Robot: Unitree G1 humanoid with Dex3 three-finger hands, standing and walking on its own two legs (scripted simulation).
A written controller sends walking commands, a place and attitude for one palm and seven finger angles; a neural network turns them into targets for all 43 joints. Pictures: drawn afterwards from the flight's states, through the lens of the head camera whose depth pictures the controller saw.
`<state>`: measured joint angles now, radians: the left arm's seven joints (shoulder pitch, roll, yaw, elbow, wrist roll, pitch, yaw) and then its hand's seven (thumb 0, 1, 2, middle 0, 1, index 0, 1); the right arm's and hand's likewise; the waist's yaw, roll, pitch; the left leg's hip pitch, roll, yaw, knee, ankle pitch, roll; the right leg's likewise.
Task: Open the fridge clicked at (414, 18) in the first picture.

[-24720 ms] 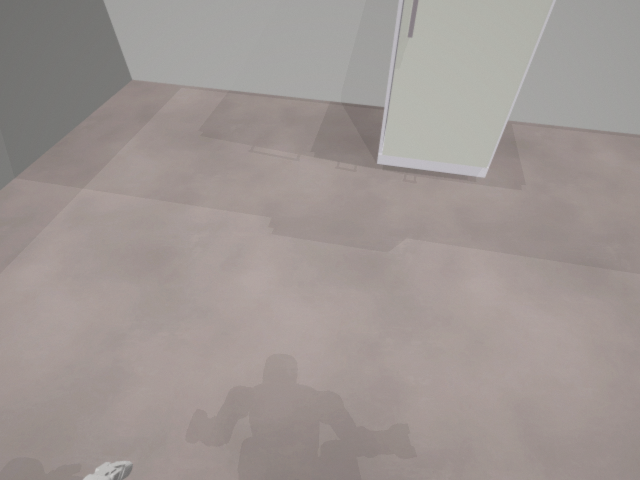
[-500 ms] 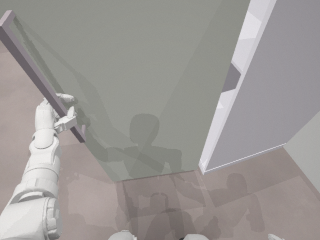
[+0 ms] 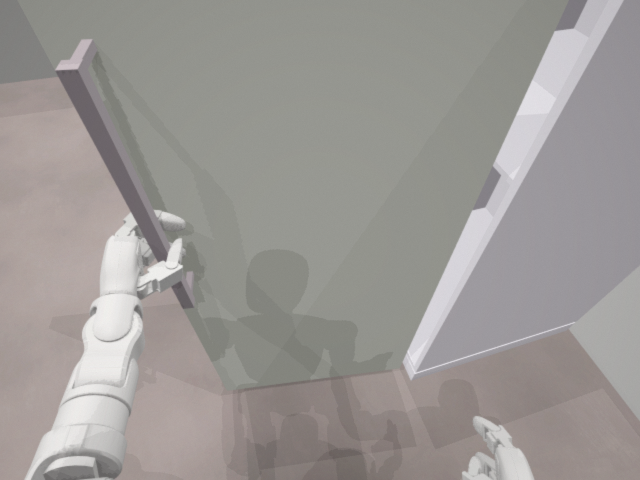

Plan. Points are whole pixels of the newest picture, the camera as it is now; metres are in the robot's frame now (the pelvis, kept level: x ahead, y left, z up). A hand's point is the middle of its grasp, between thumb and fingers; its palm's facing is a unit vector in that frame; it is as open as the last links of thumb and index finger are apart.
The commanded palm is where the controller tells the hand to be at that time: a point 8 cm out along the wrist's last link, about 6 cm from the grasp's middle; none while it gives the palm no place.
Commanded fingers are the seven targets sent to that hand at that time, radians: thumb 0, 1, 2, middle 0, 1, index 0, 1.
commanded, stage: loosen the grip on the handle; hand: left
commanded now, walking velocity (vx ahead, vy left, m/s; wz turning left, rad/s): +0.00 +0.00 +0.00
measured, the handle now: (150, 210) +0.41 +0.23 +0.11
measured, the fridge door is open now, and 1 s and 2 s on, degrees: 80 79 79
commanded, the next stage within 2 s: slip the hand off the handle in 0.68 s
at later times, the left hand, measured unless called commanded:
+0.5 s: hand (174, 266) +0.37 +0.21 +0.05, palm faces +0.19 -0.96 -0.22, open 12.2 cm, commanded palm +0.33 +0.26 +0.06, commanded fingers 0.00 -0.55 0.20 -0.30 -1.22 -0.30 -1.22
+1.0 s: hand (142, 270) +0.37 +0.25 +0.04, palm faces +0.21 -0.95 -0.23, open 14.4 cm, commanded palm +0.33 +0.30 +0.05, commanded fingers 0.00 -0.55 0.20 -0.25 -1.15 -0.25 -1.15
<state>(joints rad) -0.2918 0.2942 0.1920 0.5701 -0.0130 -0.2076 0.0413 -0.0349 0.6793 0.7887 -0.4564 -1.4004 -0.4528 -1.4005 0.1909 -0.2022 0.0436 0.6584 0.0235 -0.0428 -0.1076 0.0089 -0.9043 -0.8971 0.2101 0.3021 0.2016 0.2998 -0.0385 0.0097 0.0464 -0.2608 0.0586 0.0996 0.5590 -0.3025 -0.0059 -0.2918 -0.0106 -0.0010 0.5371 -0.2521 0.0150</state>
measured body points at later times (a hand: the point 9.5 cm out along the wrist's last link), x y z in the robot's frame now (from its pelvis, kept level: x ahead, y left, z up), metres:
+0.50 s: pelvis -0.03 -0.01 -0.02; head +0.01 -0.01 +0.43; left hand +0.35 +0.26 +0.06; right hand +0.07 -0.29 -0.12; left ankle +0.00 +0.12 -0.73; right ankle +0.02 -0.13 -0.73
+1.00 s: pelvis -0.01 +0.00 -0.02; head +0.04 +0.01 +0.42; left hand +0.35 +0.30 +0.05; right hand +0.12 -0.25 -0.13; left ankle +0.00 +0.12 -0.73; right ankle +0.02 -0.13 -0.73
